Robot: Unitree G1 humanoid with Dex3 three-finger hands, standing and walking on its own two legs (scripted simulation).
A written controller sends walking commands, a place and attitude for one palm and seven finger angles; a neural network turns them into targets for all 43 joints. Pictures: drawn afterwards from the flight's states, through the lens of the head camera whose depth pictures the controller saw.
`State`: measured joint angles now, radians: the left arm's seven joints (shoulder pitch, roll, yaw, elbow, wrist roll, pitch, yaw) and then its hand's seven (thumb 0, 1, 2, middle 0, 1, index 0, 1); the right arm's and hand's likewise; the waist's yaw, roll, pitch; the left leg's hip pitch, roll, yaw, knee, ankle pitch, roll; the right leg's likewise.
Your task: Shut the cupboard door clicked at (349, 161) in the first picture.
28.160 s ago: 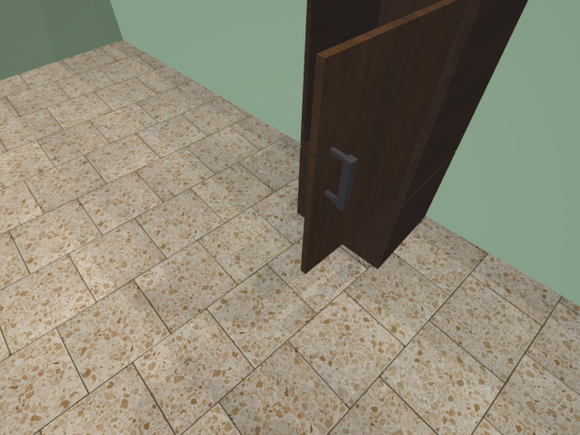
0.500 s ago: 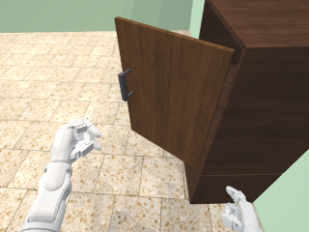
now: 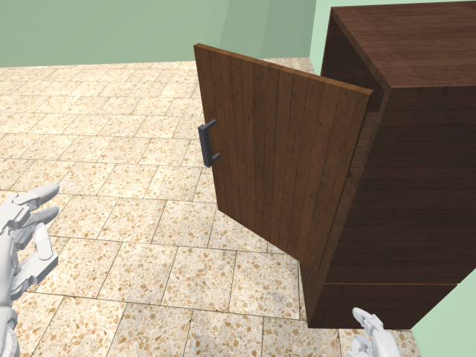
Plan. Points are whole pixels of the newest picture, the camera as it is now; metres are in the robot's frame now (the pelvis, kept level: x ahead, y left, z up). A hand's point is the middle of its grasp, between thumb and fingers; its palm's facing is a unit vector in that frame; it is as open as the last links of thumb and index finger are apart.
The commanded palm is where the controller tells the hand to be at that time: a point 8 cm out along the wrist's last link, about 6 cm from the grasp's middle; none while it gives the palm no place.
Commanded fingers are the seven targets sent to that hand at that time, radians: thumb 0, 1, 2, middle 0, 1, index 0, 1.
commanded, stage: draw the hand back to the body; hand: left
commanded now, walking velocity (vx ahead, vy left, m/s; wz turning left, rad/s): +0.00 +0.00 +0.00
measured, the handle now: (210, 143) +0.65 +0.16 -0.01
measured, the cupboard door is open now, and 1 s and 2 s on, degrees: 52 52 52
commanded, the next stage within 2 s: step back with the hand held close in 0.36 s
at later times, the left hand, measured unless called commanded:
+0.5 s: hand (61, 259) +0.19 +0.25 +0.16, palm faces +0.44 -0.80 -0.41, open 7.4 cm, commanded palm +0.14 +0.29 +0.17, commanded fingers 0.00 0.90 0.90 -0.20 -0.30 -0.20 -0.30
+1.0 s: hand (37, 270) +0.17 +0.28 +0.15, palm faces +0.37 -0.78 -0.51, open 7.4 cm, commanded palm +0.11 +0.31 +0.17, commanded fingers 0.00 0.90 0.90 -0.20 -0.30 -0.20 -0.30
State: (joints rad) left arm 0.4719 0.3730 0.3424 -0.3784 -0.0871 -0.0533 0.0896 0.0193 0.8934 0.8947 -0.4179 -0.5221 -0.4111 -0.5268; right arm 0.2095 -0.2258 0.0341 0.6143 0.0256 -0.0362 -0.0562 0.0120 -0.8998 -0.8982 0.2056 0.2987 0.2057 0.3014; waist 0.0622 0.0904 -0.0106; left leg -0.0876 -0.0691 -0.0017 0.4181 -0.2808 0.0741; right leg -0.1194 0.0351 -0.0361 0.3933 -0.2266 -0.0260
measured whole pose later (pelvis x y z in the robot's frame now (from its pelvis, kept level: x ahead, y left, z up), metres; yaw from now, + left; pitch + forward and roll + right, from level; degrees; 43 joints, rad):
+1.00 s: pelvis -0.04 +0.02 -0.01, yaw -2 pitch +2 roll +0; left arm 0.55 0.45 0.44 -0.46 -0.07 -0.16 0.12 0.02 0.89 0.89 -0.21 -0.30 -0.21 -0.30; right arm 0.18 -0.23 -0.01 0.53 0.03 0.04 -0.07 0.01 -0.90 -0.90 0.21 0.30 0.21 0.30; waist 0.00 0.02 -0.01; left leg -0.31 -0.09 0.06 0.56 -0.29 0.10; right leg -0.36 0.01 0.01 0.58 -0.24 0.00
